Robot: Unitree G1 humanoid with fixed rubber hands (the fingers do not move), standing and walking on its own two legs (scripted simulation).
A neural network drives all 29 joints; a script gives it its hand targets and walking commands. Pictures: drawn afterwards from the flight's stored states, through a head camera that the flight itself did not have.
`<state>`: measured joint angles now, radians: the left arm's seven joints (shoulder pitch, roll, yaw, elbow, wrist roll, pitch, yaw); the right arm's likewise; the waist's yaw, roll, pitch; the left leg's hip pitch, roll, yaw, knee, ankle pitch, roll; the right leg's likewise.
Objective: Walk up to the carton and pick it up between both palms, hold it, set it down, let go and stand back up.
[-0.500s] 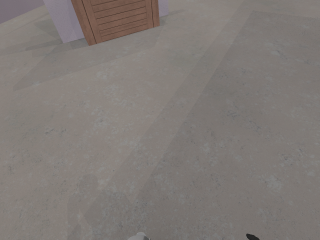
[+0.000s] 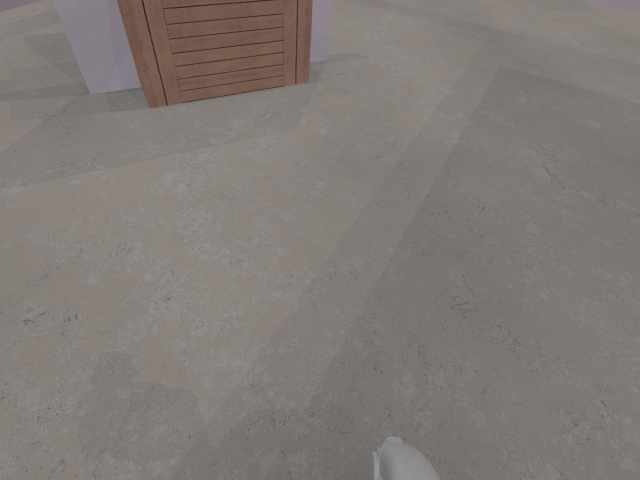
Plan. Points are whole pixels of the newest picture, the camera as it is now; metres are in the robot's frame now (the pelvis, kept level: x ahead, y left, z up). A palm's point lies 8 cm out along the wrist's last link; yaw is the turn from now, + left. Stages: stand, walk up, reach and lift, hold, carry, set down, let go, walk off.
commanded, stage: walk up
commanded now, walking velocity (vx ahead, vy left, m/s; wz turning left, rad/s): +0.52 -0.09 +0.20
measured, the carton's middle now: out of the picture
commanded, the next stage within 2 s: none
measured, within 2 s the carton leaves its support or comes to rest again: neither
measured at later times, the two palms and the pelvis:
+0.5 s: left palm out of the picture +0.18 +0.17 -0.12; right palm (450, 310) +0.43 -0.27 -0.13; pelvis +0.30 -0.05 +0.00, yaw +3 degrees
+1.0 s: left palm (163, 245) +0.62 +0.27 -0.14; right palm (408, 252) +0.56 -0.22 -0.11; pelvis +0.59 +0.02 +0.01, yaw +3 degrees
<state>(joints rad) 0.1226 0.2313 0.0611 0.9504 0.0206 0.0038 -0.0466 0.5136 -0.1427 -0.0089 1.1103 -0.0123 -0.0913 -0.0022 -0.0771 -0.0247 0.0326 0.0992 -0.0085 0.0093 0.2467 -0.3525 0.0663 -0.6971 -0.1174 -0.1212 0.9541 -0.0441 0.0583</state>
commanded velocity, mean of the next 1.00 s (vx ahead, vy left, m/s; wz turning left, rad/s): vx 0.51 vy -0.05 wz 0.08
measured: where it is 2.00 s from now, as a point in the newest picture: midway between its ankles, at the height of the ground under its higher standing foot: (271, 267)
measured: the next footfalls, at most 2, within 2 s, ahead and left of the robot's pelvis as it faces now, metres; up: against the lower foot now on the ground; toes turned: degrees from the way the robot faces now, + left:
right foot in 0.16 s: +0.28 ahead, -0.12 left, +0.00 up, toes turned -7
left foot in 0.74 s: +0.58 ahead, +0.12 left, +0.00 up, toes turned +11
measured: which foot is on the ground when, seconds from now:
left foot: down 0.00-0.20, up 0.22-0.72, down 0.74-1.00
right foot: up 0.00-0.14, down 0.16-0.76, up 0.78-1.00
